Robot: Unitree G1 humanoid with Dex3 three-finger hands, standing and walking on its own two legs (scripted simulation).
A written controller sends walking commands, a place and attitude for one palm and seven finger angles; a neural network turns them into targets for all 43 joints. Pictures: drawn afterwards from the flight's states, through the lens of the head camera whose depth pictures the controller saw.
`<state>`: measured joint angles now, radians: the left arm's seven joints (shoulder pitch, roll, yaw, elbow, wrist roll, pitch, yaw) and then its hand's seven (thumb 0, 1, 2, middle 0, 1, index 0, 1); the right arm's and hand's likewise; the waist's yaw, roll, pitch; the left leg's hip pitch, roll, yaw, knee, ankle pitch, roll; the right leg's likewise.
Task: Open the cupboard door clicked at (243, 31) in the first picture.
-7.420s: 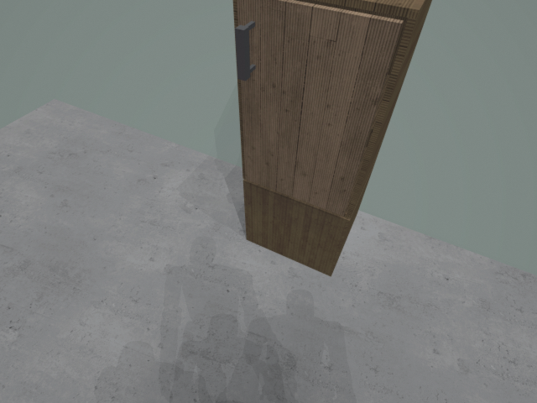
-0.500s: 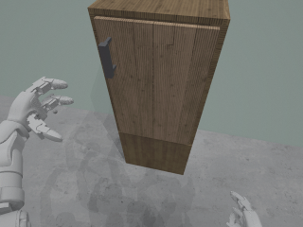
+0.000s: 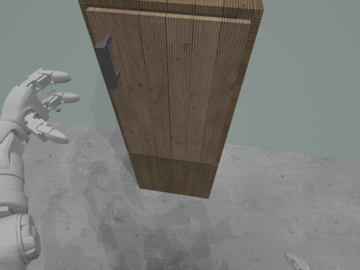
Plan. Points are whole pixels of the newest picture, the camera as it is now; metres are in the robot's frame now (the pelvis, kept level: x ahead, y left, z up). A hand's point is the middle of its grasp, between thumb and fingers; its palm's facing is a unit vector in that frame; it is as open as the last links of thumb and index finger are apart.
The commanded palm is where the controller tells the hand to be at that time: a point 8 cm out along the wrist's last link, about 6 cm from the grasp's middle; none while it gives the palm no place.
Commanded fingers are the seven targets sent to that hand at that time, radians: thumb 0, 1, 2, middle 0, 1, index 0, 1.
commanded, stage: move the hooked fingers beside the handle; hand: left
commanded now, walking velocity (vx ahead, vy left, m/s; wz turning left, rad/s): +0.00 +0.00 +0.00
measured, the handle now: (110, 62) +0.58 +0.20 +0.14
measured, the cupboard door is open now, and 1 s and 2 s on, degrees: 0 0 0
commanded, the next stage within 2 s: none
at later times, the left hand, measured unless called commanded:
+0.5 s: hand (71, 85) +0.47 +0.26 +0.15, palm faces -0.10 -0.99 -0.01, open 14.0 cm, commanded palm +0.46 +0.32 +0.15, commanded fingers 0.00 -0.50 0.30 -0.30 -1.20 -0.30 -1.20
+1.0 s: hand (81, 69) +0.54 +0.26 +0.15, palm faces -0.12 -0.99 -0.01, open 14.0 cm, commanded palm +0.52 +0.31 +0.14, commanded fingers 0.00 -0.50 0.30 -0.30 -1.20 -0.30 -1.20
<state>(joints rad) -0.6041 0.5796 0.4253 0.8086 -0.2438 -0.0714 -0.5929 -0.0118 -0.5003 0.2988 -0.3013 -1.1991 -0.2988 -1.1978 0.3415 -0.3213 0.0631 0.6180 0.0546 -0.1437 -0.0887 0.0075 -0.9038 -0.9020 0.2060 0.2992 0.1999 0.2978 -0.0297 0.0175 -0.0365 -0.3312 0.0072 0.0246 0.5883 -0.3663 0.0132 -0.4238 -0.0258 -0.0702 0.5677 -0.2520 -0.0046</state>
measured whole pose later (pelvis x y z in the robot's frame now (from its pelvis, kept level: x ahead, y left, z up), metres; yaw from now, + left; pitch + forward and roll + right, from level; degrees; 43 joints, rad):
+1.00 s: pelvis +0.01 +0.02 -0.02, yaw -2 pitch +20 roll -3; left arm -1.15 0.88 0.48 1.33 -0.07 -0.17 -0.59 -0.01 -0.50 0.30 -0.30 -1.20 -0.30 -1.20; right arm 0.46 -0.31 0.07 0.63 0.01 0.07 -0.06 0.00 -0.90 -0.90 0.21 0.30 0.20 0.30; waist -0.20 0.01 -0.06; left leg -0.66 0.03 0.04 0.74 -0.43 0.03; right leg -0.72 0.00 -0.05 0.64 -0.25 0.01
